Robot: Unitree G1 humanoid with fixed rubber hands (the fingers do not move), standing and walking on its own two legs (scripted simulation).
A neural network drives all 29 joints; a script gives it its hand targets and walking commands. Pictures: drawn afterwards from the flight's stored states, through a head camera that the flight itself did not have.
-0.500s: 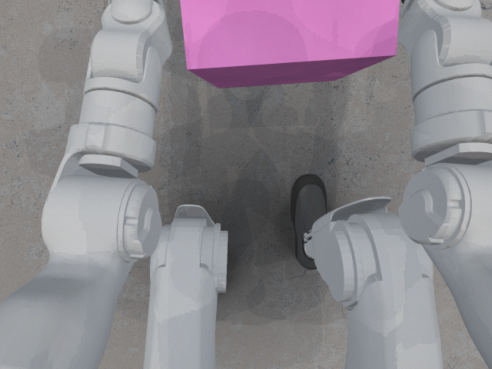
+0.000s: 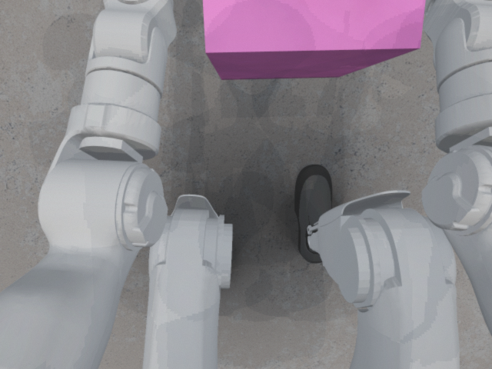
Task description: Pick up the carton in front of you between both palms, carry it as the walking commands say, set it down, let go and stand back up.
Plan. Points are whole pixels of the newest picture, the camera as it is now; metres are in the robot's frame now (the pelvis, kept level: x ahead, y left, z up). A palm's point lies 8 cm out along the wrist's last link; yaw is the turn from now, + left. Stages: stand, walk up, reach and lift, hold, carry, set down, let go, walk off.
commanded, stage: set down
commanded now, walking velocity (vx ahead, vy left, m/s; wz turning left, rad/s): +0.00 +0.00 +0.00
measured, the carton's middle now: out of the picture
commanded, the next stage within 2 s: let go in 1.78 s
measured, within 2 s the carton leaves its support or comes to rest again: neither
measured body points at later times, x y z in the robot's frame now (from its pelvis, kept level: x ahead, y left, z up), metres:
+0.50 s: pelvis +0.00 +0.01 -0.01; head +0.38 +0.00 +0.21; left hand +0.58 +0.08 -0.19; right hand +0.55 -0.24 -0.19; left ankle +0.07 +0.11 -0.34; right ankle +0.15 -0.13 -0.34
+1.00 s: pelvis +0.00 +0.00 +0.03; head +0.37 -0.03 +0.27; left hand +0.61 +0.12 -0.10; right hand +0.57 -0.26 -0.11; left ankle +0.07 +0.11 -0.34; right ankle +0.15 -0.13 -0.34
